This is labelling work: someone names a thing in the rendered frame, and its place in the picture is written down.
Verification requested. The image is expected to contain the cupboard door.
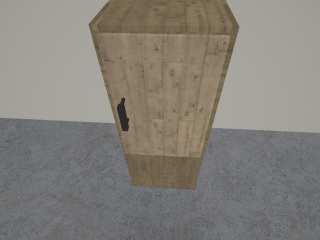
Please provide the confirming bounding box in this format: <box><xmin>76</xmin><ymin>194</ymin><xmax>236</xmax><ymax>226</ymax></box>
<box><xmin>96</xmin><ymin>32</ymin><xmax>230</xmax><ymax>158</ymax></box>

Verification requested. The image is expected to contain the handle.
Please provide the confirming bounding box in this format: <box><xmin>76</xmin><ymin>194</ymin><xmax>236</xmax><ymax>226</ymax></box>
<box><xmin>117</xmin><ymin>98</ymin><xmax>129</xmax><ymax>131</ymax></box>

